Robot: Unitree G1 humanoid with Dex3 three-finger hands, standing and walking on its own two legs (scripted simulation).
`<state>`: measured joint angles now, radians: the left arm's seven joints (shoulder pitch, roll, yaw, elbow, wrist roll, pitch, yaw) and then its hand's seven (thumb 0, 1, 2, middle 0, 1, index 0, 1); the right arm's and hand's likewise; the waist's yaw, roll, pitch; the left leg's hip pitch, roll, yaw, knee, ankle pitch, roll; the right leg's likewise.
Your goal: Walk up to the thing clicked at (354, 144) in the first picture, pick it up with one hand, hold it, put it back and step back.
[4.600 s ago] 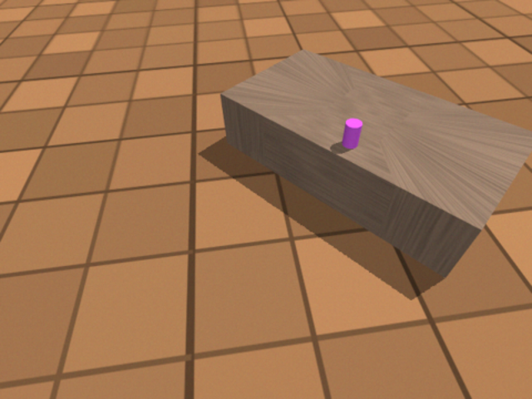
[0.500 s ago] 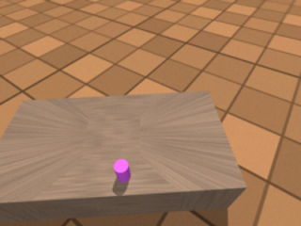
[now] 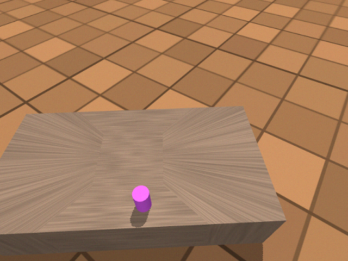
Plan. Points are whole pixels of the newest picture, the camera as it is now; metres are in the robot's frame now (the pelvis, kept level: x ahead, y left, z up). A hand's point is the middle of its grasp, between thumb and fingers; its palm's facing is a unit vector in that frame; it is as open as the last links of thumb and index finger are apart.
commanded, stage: walk up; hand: left
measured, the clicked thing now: (142, 199) +0.45 +0.17 -0.39
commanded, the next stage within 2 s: stand in 0.20 s
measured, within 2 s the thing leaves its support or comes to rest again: neither
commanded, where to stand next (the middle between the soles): +0.04 -0.03 m, yaw +1 degrees
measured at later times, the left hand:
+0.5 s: hand out of the picture +0.08 +0.25 -0.15, palm faces -0.02 -0.94 -0.33, open 7.4 cm
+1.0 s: hand out of the picture +0.08 +0.26 -0.15, palm faces -0.03 -0.94 -0.34, open 7.4 cm
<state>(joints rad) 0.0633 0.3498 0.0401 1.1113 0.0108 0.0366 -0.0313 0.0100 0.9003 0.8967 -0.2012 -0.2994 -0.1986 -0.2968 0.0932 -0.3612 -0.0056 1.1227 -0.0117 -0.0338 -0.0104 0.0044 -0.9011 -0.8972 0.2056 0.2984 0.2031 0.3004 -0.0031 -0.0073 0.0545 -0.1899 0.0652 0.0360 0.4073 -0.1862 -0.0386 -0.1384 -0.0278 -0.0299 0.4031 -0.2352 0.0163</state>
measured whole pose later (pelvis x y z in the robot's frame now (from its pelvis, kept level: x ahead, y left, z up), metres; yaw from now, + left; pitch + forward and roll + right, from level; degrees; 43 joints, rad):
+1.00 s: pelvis +0.00 +0.00 +0.00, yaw +0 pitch -2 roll +0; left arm 0.11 0.35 0.00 1.13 0.01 0.00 -0.01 0.01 0.90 0.90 -0.20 -0.30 -0.20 -0.30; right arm 0.09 -0.35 -0.01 1.16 -0.01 -0.01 0.01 0.00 -0.90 -0.90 0.20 0.30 0.20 0.30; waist -0.01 0.00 0.05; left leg -0.14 0.05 0.05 0.33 -0.15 -0.03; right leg -0.09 -0.04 -0.02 0.33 -0.20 0.03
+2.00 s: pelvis +0.01 +0.01 +0.00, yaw +0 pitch -2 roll +0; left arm 0.12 0.35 0.00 1.12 0.01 0.00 -0.01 0.01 0.90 0.90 -0.20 -0.30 -0.20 -0.30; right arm 0.09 -0.35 -0.01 1.14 -0.01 -0.01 0.01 0.00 -0.90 -0.90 0.20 0.30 0.20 0.30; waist 0.00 0.00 0.05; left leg -0.13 0.05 0.05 0.33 -0.16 -0.03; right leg -0.08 -0.04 -0.03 0.32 -0.21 0.03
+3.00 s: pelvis +0.01 +0.01 -0.01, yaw +0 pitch +6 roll +0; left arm 0.09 0.32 0.16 0.74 0.07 0.27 -0.05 0.01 -0.26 0.17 -0.06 -0.11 -0.06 -0.10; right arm 0.25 -0.25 -0.02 0.69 0.03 -0.08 -0.04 0.01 -0.90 -0.89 0.21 0.30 0.20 0.30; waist -0.03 0.01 -0.02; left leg -0.41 0.05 0.03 0.60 -0.29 -0.02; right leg -0.35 -0.05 -0.02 0.58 -0.33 0.04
